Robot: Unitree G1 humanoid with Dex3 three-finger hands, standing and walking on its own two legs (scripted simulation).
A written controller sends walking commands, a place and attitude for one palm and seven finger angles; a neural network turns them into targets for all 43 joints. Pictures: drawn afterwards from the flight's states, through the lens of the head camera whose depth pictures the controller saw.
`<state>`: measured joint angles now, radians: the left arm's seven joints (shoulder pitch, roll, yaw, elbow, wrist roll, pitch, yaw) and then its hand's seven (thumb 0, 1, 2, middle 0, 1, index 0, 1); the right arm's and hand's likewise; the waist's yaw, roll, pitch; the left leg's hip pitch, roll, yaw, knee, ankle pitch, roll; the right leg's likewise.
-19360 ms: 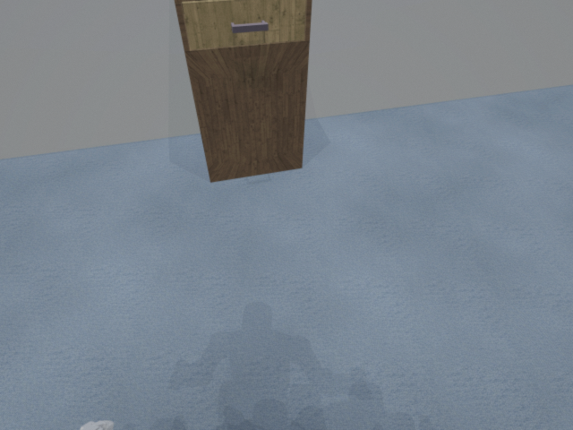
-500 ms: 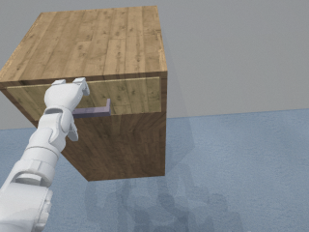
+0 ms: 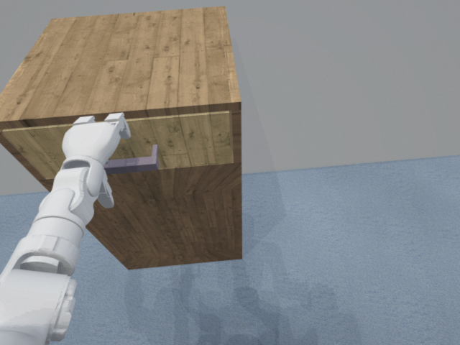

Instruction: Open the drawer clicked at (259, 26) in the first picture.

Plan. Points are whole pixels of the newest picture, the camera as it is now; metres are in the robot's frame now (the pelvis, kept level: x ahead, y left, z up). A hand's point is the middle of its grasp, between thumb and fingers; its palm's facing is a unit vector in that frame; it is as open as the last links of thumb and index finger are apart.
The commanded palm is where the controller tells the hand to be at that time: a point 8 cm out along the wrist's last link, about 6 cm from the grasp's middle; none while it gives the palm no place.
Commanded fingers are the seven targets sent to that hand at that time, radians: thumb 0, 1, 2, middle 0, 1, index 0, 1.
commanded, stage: re-aim the fingers above the handle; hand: left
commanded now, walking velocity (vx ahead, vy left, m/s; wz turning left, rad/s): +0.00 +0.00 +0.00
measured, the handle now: (127, 158) +0.49 +0.23 +0.01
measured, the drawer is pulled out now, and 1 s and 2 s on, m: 0.00 0.00 0.00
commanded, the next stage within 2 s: lower the fingers behind the handle in 1.58 s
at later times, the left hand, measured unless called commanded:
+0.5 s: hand (103, 162) +0.43 +0.24 +0.07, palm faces -0.02 -0.03 -1.00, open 13.8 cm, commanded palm +0.41 +0.25 +0.13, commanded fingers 0.00 -0.50 0.30 -0.30 -1.20 -0.30 -1.20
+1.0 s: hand (103, 162) +0.44 +0.25 +0.07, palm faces -0.04 -0.02 -1.00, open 13.8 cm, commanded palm +0.42 +0.25 +0.13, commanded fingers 0.00 -0.50 0.30 -0.30 -1.20 -0.30 -1.20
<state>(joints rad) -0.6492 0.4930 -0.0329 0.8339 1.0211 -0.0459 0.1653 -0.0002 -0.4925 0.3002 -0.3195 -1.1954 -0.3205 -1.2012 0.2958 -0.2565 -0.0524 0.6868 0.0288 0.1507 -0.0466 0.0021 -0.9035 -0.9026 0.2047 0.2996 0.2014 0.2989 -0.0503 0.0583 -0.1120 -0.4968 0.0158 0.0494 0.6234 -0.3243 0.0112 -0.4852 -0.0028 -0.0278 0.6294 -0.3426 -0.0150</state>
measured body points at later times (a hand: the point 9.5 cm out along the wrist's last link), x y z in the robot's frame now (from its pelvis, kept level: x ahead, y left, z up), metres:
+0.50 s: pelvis -0.01 +0.01 +0.00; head +0.04 -0.01 +0.45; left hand +0.43 +0.24 +0.12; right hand +0.05 -0.26 -0.13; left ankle -0.02 +0.11 -0.72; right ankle -0.03 -0.11 -0.72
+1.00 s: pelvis +0.00 +0.01 +0.00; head +0.05 -0.01 +0.45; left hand +0.43 +0.24 +0.12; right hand +0.06 -0.27 -0.13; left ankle -0.02 +0.11 -0.72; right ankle -0.03 -0.11 -0.72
